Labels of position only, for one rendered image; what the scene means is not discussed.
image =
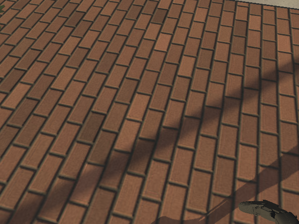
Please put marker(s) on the robot right hand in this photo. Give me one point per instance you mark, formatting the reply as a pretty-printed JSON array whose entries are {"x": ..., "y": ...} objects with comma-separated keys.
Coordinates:
[{"x": 269, "y": 211}]

